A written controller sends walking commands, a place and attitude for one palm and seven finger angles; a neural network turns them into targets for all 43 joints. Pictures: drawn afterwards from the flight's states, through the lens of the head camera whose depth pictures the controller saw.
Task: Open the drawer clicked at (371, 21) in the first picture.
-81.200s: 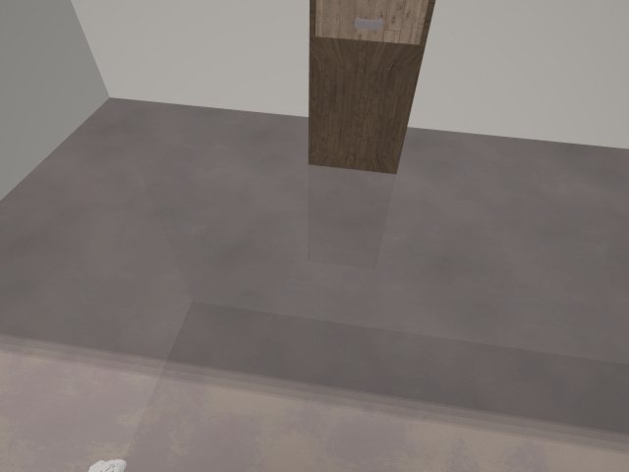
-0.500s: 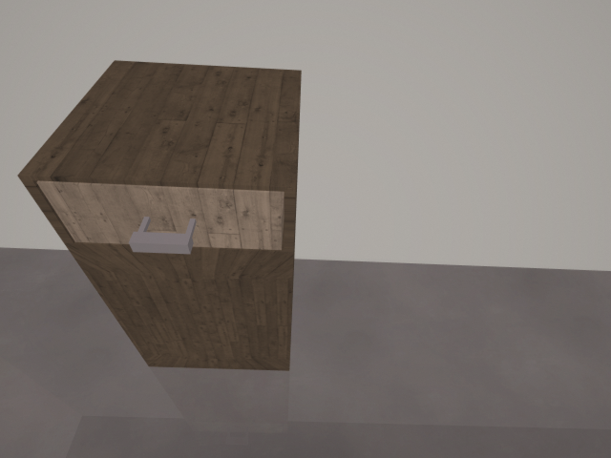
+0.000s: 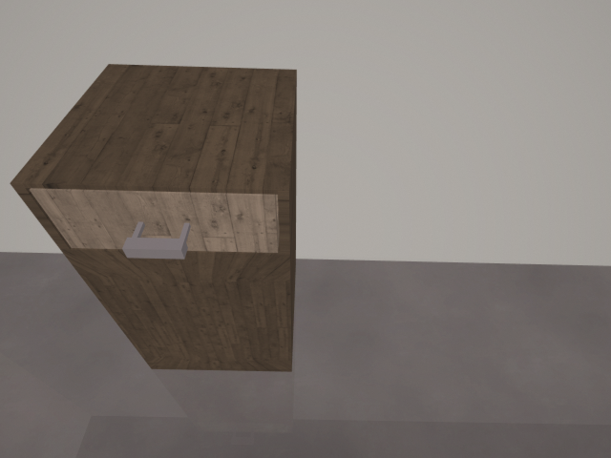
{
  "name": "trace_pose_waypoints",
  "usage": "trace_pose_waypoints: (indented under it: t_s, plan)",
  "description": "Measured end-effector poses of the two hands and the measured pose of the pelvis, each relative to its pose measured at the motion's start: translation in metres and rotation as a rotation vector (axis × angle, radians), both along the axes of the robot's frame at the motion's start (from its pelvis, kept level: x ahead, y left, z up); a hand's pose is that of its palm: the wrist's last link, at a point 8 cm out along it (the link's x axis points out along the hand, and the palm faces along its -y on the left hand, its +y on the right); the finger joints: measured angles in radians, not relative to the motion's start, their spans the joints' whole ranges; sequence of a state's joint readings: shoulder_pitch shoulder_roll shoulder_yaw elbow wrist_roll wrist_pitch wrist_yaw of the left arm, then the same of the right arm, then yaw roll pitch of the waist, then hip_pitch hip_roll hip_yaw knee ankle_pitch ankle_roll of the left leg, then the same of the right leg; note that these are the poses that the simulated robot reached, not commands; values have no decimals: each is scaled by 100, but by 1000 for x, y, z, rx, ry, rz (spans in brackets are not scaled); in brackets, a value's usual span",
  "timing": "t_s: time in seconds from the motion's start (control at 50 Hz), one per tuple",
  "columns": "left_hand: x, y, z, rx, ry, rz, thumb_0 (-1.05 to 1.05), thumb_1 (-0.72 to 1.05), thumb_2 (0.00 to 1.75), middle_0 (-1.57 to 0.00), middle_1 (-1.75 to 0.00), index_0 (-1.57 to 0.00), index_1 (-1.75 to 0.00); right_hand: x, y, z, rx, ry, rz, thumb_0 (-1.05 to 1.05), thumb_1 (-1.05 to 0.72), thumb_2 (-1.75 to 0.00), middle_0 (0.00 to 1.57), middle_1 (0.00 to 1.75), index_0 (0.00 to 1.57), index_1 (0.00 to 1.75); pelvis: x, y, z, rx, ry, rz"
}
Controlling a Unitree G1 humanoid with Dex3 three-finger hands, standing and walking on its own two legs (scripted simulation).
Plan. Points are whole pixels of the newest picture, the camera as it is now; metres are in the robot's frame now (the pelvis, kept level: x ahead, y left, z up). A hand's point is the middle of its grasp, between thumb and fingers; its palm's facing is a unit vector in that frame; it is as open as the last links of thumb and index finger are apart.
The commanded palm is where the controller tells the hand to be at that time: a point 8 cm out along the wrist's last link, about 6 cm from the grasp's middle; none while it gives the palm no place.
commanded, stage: look again from close up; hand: left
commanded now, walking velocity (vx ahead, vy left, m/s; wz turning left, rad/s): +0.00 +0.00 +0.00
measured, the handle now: (159, 238) +0.48 +0.29 -0.04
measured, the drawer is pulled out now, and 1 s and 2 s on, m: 0.00 0.00 0.00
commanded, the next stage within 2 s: shuffle to correct the standing spot in 0.34 s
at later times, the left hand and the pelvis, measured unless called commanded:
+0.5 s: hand out of the picture -0.03 +0.13 -0.18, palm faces +0.03 -0.98 -0.18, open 7.4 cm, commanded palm none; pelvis +0.01 -0.02 +0.00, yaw +0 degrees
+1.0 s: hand out of the picture -0.02 +0.25 -0.19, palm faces +0.08 -0.96 -0.28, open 7.4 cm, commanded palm none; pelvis -0.01 +0.04 -0.02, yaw +1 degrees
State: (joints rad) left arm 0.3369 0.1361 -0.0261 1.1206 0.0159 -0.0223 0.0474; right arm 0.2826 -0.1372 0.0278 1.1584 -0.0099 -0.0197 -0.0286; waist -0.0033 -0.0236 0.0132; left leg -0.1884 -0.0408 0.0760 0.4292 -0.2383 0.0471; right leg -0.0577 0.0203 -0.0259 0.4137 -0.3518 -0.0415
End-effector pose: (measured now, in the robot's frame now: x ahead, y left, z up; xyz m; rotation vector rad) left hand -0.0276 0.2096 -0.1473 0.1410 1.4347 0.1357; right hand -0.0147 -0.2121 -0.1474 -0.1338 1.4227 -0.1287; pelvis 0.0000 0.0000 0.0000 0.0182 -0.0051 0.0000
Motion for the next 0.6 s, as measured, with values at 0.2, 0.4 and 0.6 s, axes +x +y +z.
trace_pose_waypoints:
  t_s: [0.2,0.4,0.6]
  plan:
    - [-2,-10,1,-3,14,12,0,91,90,-20,-30,-20,-30,1,-5,-2,8,10,1,1,-92,-90,20,30,20,29,4,-7,0,5,4,2]
    - [-4,-21,1,-1,26,24,0,91,90,-20,-30,-20,-30,7,-14,-3,9,14,4,1,-92,-90,19,30,20,29,9,-17,-1,9,8,7]
    - [-1,-26,2,21,12,45,0,91,90,-20,-30,-20,-30,18,-28,-6,-1,-3,7,1,-92,-90,19,30,20,29,9,-24,-3,8,11,3]
